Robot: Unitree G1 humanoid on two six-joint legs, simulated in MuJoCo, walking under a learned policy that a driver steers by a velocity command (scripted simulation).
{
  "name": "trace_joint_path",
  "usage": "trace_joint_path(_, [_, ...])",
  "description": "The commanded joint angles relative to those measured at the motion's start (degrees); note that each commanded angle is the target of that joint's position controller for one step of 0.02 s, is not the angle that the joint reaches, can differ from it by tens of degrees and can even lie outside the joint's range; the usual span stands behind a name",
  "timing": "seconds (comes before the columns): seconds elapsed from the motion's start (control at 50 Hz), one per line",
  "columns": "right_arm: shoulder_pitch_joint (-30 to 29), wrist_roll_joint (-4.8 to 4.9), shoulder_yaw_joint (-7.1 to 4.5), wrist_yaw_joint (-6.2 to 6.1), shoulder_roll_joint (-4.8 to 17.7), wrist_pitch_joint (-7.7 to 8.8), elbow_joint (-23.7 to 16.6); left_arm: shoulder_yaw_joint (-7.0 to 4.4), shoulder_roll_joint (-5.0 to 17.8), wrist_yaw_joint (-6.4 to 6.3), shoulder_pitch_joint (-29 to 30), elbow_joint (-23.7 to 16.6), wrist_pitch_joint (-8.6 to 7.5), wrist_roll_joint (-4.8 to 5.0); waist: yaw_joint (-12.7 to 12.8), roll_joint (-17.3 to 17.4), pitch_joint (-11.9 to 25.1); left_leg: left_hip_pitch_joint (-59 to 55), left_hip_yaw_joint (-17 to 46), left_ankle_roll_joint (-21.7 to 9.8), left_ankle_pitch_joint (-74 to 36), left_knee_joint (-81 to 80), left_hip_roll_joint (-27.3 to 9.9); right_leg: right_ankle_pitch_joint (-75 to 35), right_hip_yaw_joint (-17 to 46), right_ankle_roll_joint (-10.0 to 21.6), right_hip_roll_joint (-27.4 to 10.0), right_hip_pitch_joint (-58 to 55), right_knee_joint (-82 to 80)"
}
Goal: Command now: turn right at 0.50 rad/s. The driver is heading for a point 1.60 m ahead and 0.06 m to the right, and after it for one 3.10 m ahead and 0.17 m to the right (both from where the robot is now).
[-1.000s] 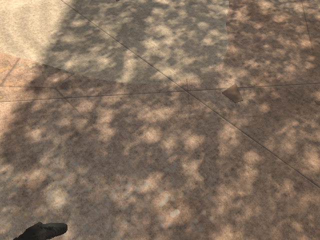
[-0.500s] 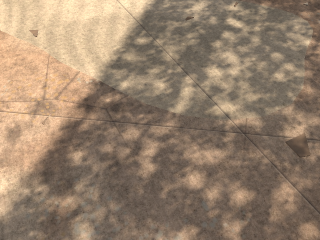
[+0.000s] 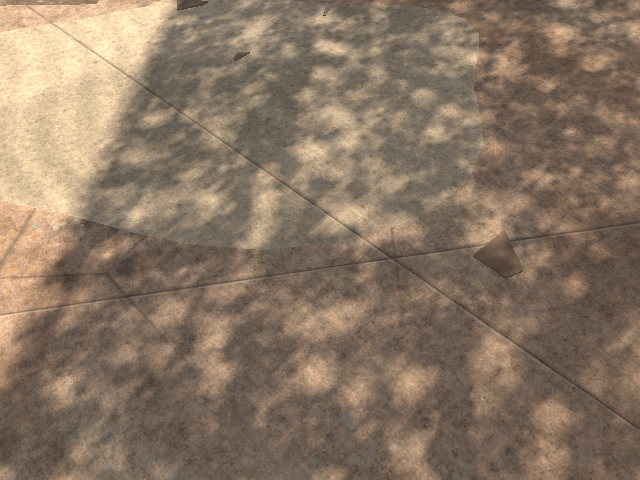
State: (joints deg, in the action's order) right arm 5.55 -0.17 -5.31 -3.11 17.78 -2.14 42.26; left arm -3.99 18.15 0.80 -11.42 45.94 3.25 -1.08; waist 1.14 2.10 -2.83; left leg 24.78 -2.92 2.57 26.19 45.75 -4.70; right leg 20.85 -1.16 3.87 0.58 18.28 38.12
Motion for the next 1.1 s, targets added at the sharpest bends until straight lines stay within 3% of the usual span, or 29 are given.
trace_joint_path(0.02, [-5.81,0.19,-1.32,-0.65,5.65,0.95,-6.03,-2.64,12.96,-0.44,-0.58,-4.98,-3.14,-1.41,1.07,-11.31,3.41,14.80,7.70,-0.57,6.44,19.94,3.63,-19.58,28.43,13.07,-18.62,-7.81,-22.62])
trace_joint_path(0.04, [-3.69,-0.19,-1.86,-1.07,6.27,0.91,-4.28,-2.41,11.40,-0.94,2.14,-5.43,-3.43,0.25,-0.47,-8.41,3.19,15.10,7.94,-0.42,1.33,19.25,2.84,-16.65,24.88,9.58,-15.62,-8.78,-21.49])
trace_joint_path(0.06, [-2.69,-0.54,-2.08,-1.42,6.61,0.86,-3.36,-1.83,9.70,-1.42,3.53,-5.75,-3.39,1.43,-0.97,-8.60,3.41,14.79,8.21,0.11,-1.76,18.70,2.57,-18.32,23.08,7.81,-14.26,-9.43,-20.80])
trace_joint_path(0.08, [-2.09,-0.56,-2.07,-1.30,6.22,1.07,-3.00,-1.39,8.78,-1.86,3.09,-5.85,-3.26,1.60,-1.15,-8.94,4.37,12.97,8.05,0.71,-3.99,19.73,3.20,-21.96,21.72,7.33,-13.03,-9.40,-20.32])
trace_joint_path(0.14, [-1.42,0.18,-1.62,-0.86,4.57,1.78,-2.62,-1.32,8.31,-2.64,-0.18,-5.96,-3.03,1.47,-0.40,-7.77,7.10,12.65,8.23,1.73,-7.12,18.20,4.61,-27.79,20.84,7.79,-12.07,-14.38,-19.20])
trace_joint_path(0.24, [-3.42,0.52,-1.16,-0.44,4.15,2.35,-2.96,-1.96,9.37,-3.34,-1.76,-6.61,-2.29,1.79,0.81,-9.22,6.03,11.82,9.52,3.09,-7.91,6.68,5.28,-22.29,24.35,8.06,-11.33,-16.92,-19.26])
trace_joint_path(0.32, [-3.17,0.71,-0.96,0.31,4.41,2.95,-2.37,-2.29,9.72,-3.21,-0.38,-7.62,-1.84,1.60,0.96,-10.21,5.42,6.41,9.65,3.28,-7.09,-0.02,5.83,-19.43,26.59,8.61,-10.50,-13.58,-18.97])
trace_joint_path(0.4, [-2.12,0.94,-0.62,1.25,4.63,3.63,-1.65,-1.83,8.80,-2.76,1.03,-8.04,-1.38,1.15,1.39,-10.48,6.77,-0.68,8.32,2.55,-5.58,-4.34,5.55,-26.47,27.54,9.23,-10.49,-11.60,-16.96])
trace_joint_path(0.46, [-0.76,1.03,-0.29,2.06,4.53,4.12,-1.03,-1.31,8.12,-2.55,2.38,-7.97,-1.01,1.39,0.69,-10.17,7.13,-5.52,7.35,1.30,-6.80,-11.50,5.58,-31.37,28.54,8.72,-9.99,-11.82,-15.03])
trace_joint_path(0.5, [2.20,0.61,-0.03,2.65,3.94,4.59,0.31,-0.71,7.03,-2.68,3.49,-7.72,-0.81,2.05,-1.74,-8.96,6.78,-13.15,6.54,-0.54,-18.80,-25.32,5.17,-28.81,27.39,6.01,-7.47,-9.57,-13.38])
trace_joint_path(0.52, [2.50,-0.23,-0.19,2.61,5.77,4.68,0.30,-0.35,5.98,-2.70,1.65,-7.33,-1.07,1.62,-1.07,-6.34,7.10,-18.09,9.75,-2.10,-26.31,-27.15,1.16,-21.77,25.61,3.28,-5.33,-6.68,-11.93])
trace_joint_path(0.54, [2.16,-1.23,-0.43,2.37,9.06,4.48,-0.55,0.24,4.18,-2.49,-1.65,-6.97,-1.56,0.22,1.52,3.70,8.47,-22.31,18.49,-6.00,-38.75,-27.12,-7.70,-6.78,19.03,0.11,0.49,-2.63,-4.18])
trace_joint_path(0.56, [0.43,-2.28,0.01,2.43,8.95,4.24,-0.16,-0.16,4.84,-2.42,-2.10,-7.22,-1.85,0.91,2.73,9.88,5.99,-18.54,24.41,-14.62,-42.70,-27.23,-13.62,8.57,13.06,-2.96,5.41,1.64,-1.06])
trace_joint_path(0.58, [-0.83,-1.80,0.61,2.56,6.66,4.45,-0.53,-0.86,7.83,-2.64,-0.86,-6.80,-1.95,0.49,0.82,8.81,5.69,-16.08,26.28,-18.18,-37.59,-28.97,-15.22,13.11,11.34,-5.65,3.45,1.35,5.83])
trace_joint_path(0.6, [-1.03,-1.32,0.87,2.50,6.08,4.59,-0.20,-1.67,9.30,-2.80,0.95,-6.69,-1.84,1.04,-0.16,7.40,4.81,-16.43,25.03,-17.52,-34.22,-29.03,-13.40,12.38,10.84,-6.98,2.81,2.89,10.80])
trace_joint_path(0.64, [-1.91,-0.01,1.16,2.21,6.21,4.73,0.42,-1.78,7.55,-3.07,0.76,-5.86,-1.01,1.04,0.02,6.21,4.05,-17.12,21.66,-15.40,-32.67,-27.82,-10.90,9.99,10.83,-9.26,1.09,4.75,14.98])
trace_joint_path(0.68, [-2.14,0.18,1.50,2.18,5.68,4.24,1.46,-0.79,4.11,-2.76,0.05,-5.05,-0.93,1.24,0.38,5.94,3.89,-16.97,17.27,-13.65,-34.99,-26.49,-7.60,8.07,8.10,-10.14,-0.08,2.70,9.80])
trace_joint_path(0.72, [-0.78,-0.12,1.60,2.22,5.59,3.45,2.44,0.08,1.82,-2.50,1.44,-4.67,-1.48,1.42,-1.20,7.16,4.92,-17.55,14.80,-12.98,-38.33,-24.85,-5.53,4.62,5.17,-9.98,-0.48,-1.39,0.31])
trace_joint_path(0.78, [1.16,0.55,1.94,2.43,5.71,2.97,3.94,-0.30,2.99,-2.34,-0.32,-2.79,-1.72,1.47,-0.45,6.44,5.89,-17.24,13.94,-10.98,-37.38,-23.04,-3.94,-12.29,3.20,-8.00,0.21,-10.32,-18.59])
trace_joint_path(0.8, [2.77,0.28,2.23,2.67,5.33,3.54,4.46,-0.62,5.17,-2.52,0.12,-3.07,-1.61,0.94,-1.17,4.30,6.63,-15.03,14.03,-8.52,-33.01,-23.32,-3.35,-18.81,6.21,-6.71,-1.95,-14.56,-18.94])
trace_joint_path(0.82, [3.90,-0.78,2.45,3.24,5.24,4.32,4.56,-1.20,8.54,-2.89,-0.03,-3.46,-1.35,0.68,-2.76,-1.15,7.52,-12.45,11.53,-6.11,-27.69,-22.11,-1.12,-28.73,9.05,-4.74,-5.57,-17.41,-15.01])
trace_joint_path(0.84, [4.37,-0.65,2.60,3.34,4.16,4.54,5.34,-1.27,8.26,-2.39,0.01,-2.17,-1.31,0.70,-3.35,-6.33,7.68,-14.65,7.43,-3.67,-19.58,-22.90,2.40,-21.78,8.28,-2.25,-4.77,-13.20,-12.84])
trace_joint_path(0.86, [1.61,-0.72,2.59,3.20,5.17,4.42,5.58,-0.70,5.61,-1.84,0.67,-2.53,-1.57,0.69,-1.49,-4.35,5.96,-15.32,6.53,-2.10,-17.76,-21.30,3.08,-17.47,8.49,-1.66,-4.04,-10.92,-13.95])
trace_joint_path(0.88, [0.52,-0.48,2.57,3.00,4.74,4.20,5.74,-0.25,4.40,-1.74,0.52,-1.79,-1.87,0.27,-1.38,-4.10,5.02,-15.07,6.25,-1.88,-17.87,-20.77,3.21,-15.57,8.72,-2.00,-4.00,-9.68,-14.88])
trace_joint_path(0.92, [0.72,-0.19,2.64,2.38,4.39,3.38,6.55,-0.07,4.53,-1.74,0.52,-0.91,-2.63,0.23,-1.52,-4.90,2.71,-14.44,6.43,-2.04,-20.06,-20.36,3.15,-16.11,8.58,-2.82,-3.45,-8.09,-15.30])
trace_joint_path(1.1, [2.32,-0.12,2.44,1.49,4.48,2.41,11.58,1.01,3.77,-2.18,-1.12,2.74,-3.98,0.53,-1.66,-3.68,0.83,-14.95,6.51,-0.90,-19.40,-20.87,3.33,-13.02,8.35,-2.77,-2.87,-6.22,-16.00])
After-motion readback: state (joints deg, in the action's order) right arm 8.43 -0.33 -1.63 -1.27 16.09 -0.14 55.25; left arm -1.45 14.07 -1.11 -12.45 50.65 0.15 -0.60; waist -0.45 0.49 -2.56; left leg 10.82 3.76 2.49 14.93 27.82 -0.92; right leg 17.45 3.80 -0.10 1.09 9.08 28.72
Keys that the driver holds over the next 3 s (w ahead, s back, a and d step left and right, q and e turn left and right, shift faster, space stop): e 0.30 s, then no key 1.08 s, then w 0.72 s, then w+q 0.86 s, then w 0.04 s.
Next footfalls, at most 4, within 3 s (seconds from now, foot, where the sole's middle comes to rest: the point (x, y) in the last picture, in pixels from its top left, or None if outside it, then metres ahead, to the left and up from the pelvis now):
0.52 left None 0.08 0.13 -0.76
0.80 right None -0.01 -0.12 -0.76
2.06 right None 0.38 -0.21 -0.76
2.62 left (378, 362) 0.72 -0.03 -0.76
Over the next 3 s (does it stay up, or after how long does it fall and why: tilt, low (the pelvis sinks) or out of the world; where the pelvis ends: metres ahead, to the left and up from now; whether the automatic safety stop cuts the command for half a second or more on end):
stays up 0.76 -0.10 0.02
